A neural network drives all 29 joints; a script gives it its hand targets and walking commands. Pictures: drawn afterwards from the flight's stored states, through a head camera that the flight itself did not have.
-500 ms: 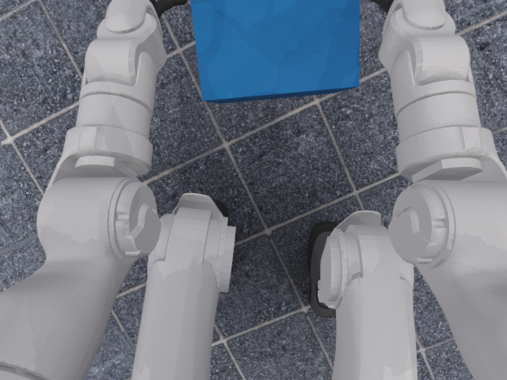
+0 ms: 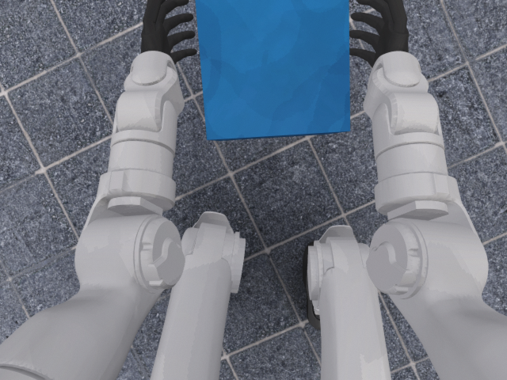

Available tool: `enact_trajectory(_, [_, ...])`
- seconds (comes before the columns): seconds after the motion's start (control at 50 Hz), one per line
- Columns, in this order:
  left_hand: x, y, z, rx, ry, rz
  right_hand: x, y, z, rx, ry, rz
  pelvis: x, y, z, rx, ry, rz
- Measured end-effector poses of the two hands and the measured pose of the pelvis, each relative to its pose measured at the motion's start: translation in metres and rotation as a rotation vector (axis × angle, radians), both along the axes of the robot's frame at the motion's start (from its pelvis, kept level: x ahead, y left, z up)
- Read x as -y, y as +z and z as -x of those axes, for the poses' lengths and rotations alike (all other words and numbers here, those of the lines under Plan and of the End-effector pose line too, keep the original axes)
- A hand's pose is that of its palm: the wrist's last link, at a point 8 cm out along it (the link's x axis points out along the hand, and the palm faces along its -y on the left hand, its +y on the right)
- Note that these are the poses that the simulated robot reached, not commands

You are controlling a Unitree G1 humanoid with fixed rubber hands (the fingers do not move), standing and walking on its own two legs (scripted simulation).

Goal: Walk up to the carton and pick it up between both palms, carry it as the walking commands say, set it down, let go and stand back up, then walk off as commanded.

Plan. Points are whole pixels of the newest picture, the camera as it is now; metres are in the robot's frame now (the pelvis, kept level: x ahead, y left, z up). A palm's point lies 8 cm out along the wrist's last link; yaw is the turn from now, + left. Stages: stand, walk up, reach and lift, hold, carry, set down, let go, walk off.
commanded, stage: reach and lift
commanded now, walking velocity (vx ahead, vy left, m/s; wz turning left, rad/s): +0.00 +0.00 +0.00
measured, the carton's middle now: (271, 62) +0.56 +0.04 -0.21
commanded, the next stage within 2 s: none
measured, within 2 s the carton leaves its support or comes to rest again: neither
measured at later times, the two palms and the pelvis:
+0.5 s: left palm (138, 47) +0.50 +0.18 -0.04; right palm (412, 47) +0.52 -0.10 -0.04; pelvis +0.00 +0.00 +0.04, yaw +0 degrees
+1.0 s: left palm (107, 37) +0.48 +0.18 +0.03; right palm (455, 35) +0.50 -0.10 +0.03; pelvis +0.00 +0.00 +0.09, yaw +0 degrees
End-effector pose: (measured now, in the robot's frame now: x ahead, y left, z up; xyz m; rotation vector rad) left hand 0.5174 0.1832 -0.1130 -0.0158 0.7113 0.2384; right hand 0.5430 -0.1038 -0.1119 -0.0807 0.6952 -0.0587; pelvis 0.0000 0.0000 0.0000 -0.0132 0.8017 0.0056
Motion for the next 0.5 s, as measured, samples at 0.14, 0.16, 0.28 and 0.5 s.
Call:
enact_trajectory(0.14, [0.001,0.014,0.007,0.007,0.007,-0.001,0.001,0.015,0.004,0.002,-0.003,-0.007,0.002,0.010,0.004,-0.007,-0.001,-0.002])
enact_trajectory(0.16, [0.001,0.016,0.007,0.009,0.011,-0.003,0.000,0.017,0.005,0.004,-0.004,-0.008,0.002,0.011,0.004,-0.008,-0.002,-0.002])
enact_trajectory(0.28, [0.002,0.033,0.011,0.016,0.074,-0.039,-0.004,0.033,0.008,0.013,-0.004,-0.018,0.004,0.018,0.004,-0.014,-0.007,-0.006])
enact_trajectory(0.5, [0.003,0.072,0.019,0.014,0.063,-0.034,-0.002,0.071,0.019,0.010,-0.012,-0.009,0.002,0.041,0.003,-0.008,-0.009,-0.003])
